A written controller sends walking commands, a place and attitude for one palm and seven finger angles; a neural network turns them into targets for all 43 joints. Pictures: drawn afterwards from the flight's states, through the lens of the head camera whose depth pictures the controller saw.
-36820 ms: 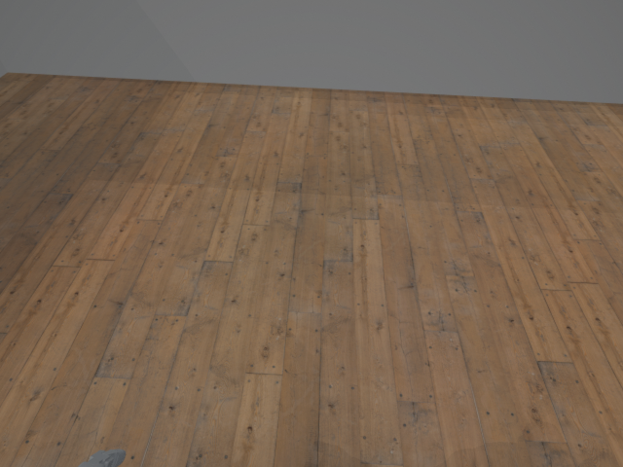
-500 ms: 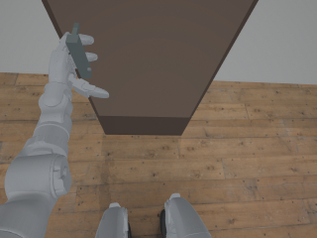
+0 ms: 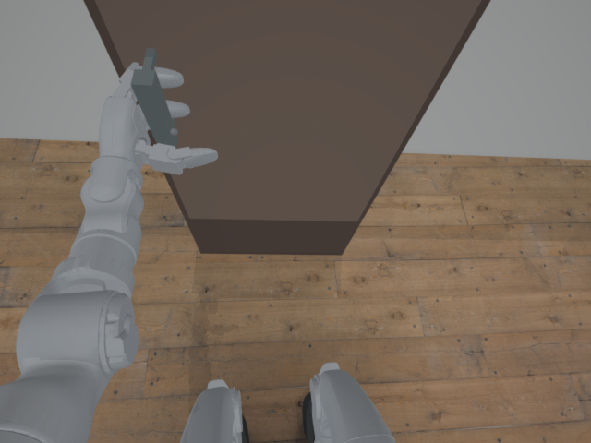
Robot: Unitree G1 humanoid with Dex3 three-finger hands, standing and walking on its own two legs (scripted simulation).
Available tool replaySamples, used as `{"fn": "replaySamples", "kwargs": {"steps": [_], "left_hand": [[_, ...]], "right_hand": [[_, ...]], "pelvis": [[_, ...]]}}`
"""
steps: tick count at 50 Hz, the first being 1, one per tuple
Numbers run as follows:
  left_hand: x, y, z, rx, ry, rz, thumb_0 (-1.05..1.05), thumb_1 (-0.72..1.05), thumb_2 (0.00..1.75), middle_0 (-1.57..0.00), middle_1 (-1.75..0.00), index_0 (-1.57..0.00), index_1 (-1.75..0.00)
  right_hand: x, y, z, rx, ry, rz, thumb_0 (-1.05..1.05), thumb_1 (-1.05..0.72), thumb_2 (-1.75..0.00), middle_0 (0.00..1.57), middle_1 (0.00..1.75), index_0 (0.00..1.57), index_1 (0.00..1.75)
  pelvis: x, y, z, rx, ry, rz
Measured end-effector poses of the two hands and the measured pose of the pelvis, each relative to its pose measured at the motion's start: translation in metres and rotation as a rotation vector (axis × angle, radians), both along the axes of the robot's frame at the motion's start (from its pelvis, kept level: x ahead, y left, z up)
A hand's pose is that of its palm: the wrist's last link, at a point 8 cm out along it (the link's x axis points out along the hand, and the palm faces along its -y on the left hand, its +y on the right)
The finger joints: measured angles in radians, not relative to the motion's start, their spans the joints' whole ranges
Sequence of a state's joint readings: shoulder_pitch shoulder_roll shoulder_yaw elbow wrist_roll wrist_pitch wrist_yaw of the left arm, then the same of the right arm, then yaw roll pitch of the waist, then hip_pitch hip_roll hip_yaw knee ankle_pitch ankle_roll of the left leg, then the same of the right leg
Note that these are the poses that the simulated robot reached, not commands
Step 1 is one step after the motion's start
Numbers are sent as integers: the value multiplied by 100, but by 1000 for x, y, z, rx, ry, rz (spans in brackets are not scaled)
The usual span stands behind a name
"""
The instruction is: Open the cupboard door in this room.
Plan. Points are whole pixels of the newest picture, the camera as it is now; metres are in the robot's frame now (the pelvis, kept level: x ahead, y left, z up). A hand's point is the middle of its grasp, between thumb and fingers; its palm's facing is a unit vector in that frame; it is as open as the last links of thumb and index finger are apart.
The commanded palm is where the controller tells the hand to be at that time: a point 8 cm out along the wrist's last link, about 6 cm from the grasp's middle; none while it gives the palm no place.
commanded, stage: close the thumb around the handle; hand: left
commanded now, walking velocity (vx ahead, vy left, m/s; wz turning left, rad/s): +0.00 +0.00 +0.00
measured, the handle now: (159, 102) +0.56 +0.13 +0.06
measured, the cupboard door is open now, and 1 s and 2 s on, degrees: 0 14 39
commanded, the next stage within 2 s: pull the door open along its arc in 0.42 s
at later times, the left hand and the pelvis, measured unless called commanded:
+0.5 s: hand (172, 134) +0.51 +0.12 +0.06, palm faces -0.09 -1.00 -0.03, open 5.9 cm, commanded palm +0.49 +0.17 +0.06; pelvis +0.00 +0.00 +0.00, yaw +0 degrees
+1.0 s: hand (181, 196) +0.41 +0.10 +0.06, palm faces -0.06 -1.00 +0.02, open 6.2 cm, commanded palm +0.37 +0.17 +0.06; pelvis +0.01 +0.00 +0.02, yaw -1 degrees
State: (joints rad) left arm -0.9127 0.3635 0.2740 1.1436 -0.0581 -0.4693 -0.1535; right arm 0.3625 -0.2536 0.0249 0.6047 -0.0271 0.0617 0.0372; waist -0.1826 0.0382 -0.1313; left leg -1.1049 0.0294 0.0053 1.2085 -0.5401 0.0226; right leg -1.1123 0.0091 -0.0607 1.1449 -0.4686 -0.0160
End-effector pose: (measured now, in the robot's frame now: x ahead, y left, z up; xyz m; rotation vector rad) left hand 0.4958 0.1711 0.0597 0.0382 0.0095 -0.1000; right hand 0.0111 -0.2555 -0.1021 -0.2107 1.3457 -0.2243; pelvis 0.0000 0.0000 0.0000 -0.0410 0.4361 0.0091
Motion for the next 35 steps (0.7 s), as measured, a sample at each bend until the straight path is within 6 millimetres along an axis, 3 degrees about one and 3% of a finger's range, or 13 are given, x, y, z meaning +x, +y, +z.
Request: {"fn": "replaySamples", "kwargs": {"steps": [16,35], "left_hand": [[-4,4,-1,-1,5,4,0,67,80,-38,-132,-38,-132],[-12,1,-2,-9,0,15,1,70,80,-38,-135,-34,-135]], "right_hand": [[2,0,2,-2,0,-1,1,-91,-90,20,30,20,30],[1,-2,1,3,-17,-10,1,-91,-90,20,30,20,30]], "pelvis": [[2,1,2,0,-6,-1],[-2,-1,1,4,-12,-8]]}}
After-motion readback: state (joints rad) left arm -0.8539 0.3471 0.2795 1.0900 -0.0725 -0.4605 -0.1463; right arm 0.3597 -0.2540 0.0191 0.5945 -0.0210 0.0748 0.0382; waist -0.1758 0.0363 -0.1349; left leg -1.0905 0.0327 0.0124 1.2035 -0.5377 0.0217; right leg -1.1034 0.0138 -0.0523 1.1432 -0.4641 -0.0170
